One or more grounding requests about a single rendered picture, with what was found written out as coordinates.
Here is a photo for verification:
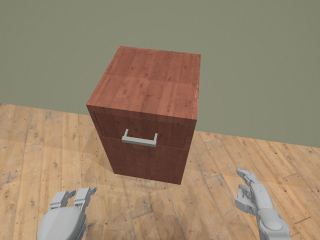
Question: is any robot left hand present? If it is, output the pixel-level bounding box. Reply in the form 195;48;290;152
37;187;97;240

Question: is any cabinet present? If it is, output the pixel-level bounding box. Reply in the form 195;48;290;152
86;46;201;185

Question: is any robot right hand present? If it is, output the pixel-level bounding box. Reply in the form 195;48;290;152
234;168;275;217

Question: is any handle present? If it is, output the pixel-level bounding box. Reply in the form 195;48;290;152
121;129;158;147

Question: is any drawer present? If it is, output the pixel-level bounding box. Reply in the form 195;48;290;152
94;111;189;149

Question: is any robot right forearm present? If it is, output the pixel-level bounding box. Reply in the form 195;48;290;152
256;208;293;240

